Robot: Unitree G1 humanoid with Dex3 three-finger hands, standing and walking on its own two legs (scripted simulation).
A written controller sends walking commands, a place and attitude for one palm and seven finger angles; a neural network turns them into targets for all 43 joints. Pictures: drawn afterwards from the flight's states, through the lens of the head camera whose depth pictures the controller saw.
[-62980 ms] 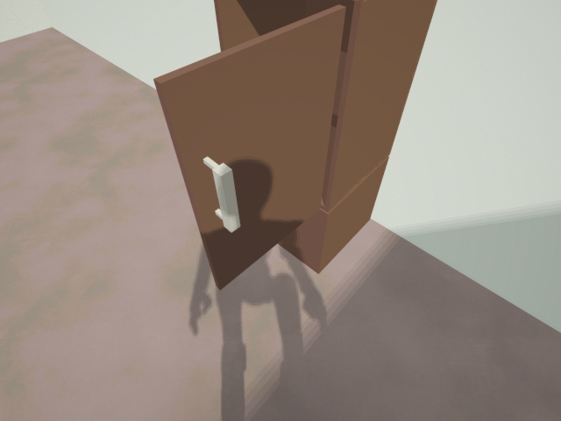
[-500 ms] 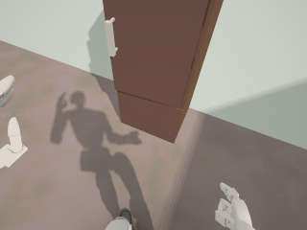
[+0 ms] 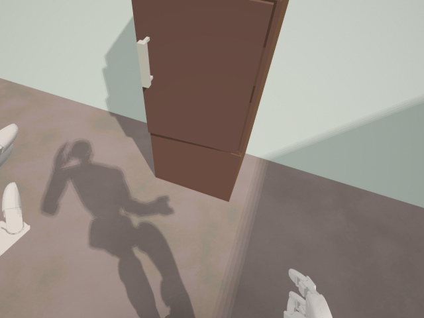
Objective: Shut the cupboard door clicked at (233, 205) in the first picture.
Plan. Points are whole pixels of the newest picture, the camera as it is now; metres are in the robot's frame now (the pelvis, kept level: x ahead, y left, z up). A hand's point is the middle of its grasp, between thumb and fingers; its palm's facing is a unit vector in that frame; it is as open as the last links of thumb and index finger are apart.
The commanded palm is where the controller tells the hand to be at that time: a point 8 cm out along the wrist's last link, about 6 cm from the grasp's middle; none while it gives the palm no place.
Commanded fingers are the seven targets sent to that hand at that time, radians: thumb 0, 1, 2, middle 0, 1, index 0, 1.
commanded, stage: stop stepping back and stand still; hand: left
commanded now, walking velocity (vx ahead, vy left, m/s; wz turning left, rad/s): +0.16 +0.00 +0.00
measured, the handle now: (146, 62) +0.88 +0.24 +0.01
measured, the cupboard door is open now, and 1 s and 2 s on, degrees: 5 5 5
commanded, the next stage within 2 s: let the arm hang, fingers relaxed in 0.60 s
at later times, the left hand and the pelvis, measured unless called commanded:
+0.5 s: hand out of the picture +0.23 +0.28 +0.19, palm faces +0.38 -0.78 -0.50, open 7.4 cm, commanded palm +0.16 +0.33 +0.18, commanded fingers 0.00 0.90 0.90 -0.20 -0.30 -0.20 -0.30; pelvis +0.02 +0.03 +0.00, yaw +0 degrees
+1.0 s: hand out of the picture +0.05 +0.21 -0.19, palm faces +0.07 -0.99 -0.15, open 7.0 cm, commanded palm none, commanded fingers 0.00 0.90 0.90 -0.20 -0.30 -0.20 -0.30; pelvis -0.01 +0.04 -0.02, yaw +3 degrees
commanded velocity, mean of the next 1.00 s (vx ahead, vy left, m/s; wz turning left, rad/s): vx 0.01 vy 0.00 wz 0.00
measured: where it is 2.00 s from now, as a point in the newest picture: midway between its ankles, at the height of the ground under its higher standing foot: outside the picture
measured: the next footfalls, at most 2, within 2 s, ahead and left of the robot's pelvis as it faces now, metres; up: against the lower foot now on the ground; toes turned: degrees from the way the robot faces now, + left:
none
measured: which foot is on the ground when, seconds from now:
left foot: down 0.00-1.00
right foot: down 0.00-1.00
